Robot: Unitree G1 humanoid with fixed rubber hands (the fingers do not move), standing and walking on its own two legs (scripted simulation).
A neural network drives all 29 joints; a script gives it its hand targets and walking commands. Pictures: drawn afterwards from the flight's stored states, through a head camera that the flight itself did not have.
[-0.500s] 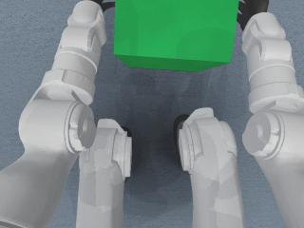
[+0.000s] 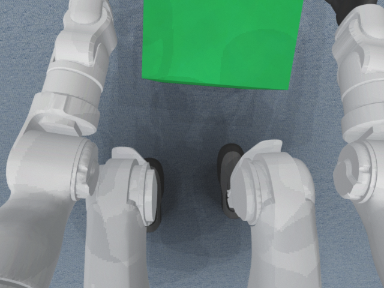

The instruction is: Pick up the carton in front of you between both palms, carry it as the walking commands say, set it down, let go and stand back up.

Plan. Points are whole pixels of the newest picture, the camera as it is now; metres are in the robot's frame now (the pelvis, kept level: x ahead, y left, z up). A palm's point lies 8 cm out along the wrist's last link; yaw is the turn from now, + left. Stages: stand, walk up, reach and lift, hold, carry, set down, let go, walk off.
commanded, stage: set down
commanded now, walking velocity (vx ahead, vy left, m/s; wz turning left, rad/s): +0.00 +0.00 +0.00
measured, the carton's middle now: (213, 29) +0.51 -0.07 -0.24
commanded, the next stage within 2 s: let go in 0.94 s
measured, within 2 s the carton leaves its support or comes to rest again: neither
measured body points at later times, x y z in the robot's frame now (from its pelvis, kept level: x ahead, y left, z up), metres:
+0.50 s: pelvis +0.01 +0.00 +0.12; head +0.34 -0.03 +0.42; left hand +0.58 +0.11 +0.00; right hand +0.52 -0.28 +0.01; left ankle +0.10 +0.12 -0.33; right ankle +0.12 -0.11 -0.33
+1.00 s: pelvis +0.04 -0.01 +0.26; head +0.34 -0.03 +0.60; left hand +0.57 +0.12 +0.15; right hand +0.52 -0.29 +0.16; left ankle +0.10 +0.12 -0.33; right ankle +0.12 -0.11 -0.33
